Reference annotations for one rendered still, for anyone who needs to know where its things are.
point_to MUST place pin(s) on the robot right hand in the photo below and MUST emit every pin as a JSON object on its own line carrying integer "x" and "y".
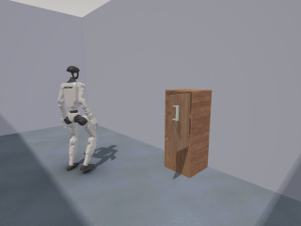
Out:
{"x": 94, "y": 122}

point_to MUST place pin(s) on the robot left thigh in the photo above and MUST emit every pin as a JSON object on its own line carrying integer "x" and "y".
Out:
{"x": 73, "y": 127}

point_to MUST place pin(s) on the robot left forearm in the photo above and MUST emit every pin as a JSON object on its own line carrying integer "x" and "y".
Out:
{"x": 62, "y": 109}

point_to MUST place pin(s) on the robot left hand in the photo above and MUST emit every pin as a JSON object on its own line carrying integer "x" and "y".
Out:
{"x": 63, "y": 123}

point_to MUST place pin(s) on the humanoid robot head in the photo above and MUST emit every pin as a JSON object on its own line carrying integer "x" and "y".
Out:
{"x": 72, "y": 70}

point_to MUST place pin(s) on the right robot upper arm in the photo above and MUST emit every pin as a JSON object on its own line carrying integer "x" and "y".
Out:
{"x": 81, "y": 91}

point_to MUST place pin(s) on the left robot upper arm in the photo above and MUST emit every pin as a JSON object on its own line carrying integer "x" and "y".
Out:
{"x": 61, "y": 94}

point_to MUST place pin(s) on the robot right forearm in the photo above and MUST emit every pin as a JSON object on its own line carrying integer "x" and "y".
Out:
{"x": 86, "y": 109}

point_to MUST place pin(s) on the handle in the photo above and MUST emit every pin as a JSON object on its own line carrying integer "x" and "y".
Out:
{"x": 177, "y": 113}

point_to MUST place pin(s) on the cupboard door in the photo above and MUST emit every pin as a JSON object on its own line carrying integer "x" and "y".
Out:
{"x": 178, "y": 131}

